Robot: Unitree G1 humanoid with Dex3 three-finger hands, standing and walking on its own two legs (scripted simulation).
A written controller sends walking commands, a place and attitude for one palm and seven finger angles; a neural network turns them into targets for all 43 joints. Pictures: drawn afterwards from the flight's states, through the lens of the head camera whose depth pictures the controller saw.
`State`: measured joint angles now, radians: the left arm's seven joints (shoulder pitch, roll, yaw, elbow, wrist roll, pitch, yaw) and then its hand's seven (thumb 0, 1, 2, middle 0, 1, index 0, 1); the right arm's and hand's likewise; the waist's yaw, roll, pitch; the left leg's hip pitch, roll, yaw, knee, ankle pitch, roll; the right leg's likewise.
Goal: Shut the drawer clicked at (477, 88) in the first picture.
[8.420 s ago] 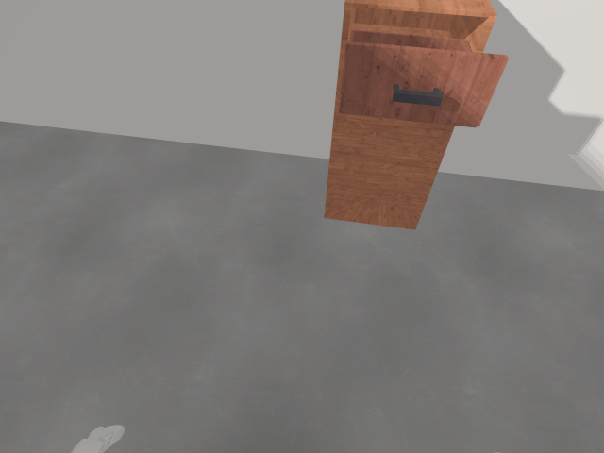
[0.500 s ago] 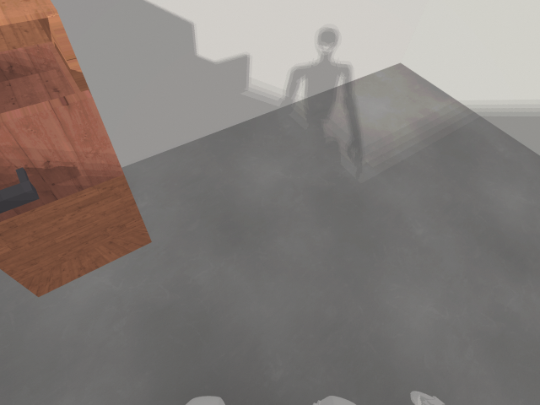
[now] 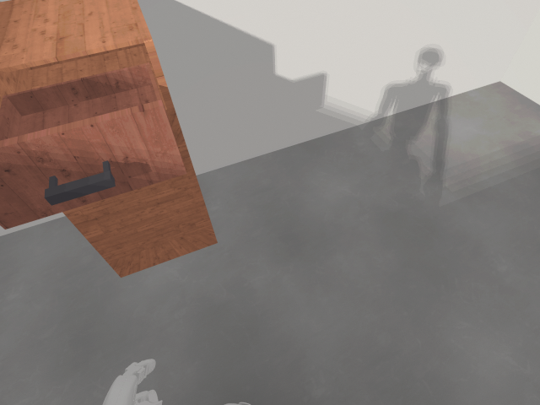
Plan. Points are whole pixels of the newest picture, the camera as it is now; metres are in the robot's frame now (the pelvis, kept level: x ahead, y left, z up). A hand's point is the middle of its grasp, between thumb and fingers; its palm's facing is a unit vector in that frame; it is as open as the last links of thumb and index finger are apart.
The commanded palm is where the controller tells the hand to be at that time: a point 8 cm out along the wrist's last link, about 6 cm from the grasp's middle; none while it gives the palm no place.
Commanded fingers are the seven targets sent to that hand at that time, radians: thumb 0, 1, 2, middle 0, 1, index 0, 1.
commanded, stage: turn to face it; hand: left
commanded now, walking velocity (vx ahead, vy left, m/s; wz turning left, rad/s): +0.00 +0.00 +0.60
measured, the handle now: (80, 180) +0.49 +0.36 +0.04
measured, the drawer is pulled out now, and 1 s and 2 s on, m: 0.28 0.28 0.28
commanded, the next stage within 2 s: take the last steps up to it in 0.54 s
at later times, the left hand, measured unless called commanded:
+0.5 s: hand out of the picture -0.08 +0.25 -0.18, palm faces +0.33 -0.91 -0.24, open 7.4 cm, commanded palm none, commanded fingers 0.00 0.90 0.90 -0.20 -0.30 -0.20 -0.30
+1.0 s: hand out of the picture +0.02 +0.24 -0.14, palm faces +0.29 -0.94 -0.20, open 7.4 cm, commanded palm none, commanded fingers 0.00 0.90 0.90 -0.20 -0.30 -0.20 -0.30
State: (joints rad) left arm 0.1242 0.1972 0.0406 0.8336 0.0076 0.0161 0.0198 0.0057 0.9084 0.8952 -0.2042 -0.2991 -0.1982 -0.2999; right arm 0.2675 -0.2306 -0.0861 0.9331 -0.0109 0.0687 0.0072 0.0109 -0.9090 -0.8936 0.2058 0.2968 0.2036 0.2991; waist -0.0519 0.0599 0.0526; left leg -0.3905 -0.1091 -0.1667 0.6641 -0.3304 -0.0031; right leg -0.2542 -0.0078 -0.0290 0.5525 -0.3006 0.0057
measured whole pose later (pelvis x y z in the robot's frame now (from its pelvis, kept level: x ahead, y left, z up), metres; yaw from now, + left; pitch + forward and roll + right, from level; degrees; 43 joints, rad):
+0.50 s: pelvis -0.02 +0.05 +0.00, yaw +16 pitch -1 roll -1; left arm 0.30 0.26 0.06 0.97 0.01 0.06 0.02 0.01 0.91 0.90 -0.20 -0.30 -0.20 -0.30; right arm 0.11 -0.22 -0.04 0.91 -0.01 0.03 0.01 0.01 -0.91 -0.89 0.20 0.30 0.20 0.30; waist 0.05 -0.06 0.10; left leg -0.26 -0.01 0.06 0.63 -0.35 0.05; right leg -0.34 -0.16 -0.12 0.90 -0.54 0.07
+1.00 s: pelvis +0.00 +0.04 +0.02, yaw +19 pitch -2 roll +1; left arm 0.20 0.19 0.04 1.00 0.02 0.03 -0.02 0.01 0.91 0.90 -0.20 -0.30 -0.20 -0.30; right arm 0.41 -0.18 -0.05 1.07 -0.03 0.00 -0.02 0.01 -0.92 -0.89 0.20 0.30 0.20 0.30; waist -0.06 0.01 0.00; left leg -0.09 -0.04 0.00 0.34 -0.22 0.04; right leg -0.37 -0.07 -0.05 0.77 -0.37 0.04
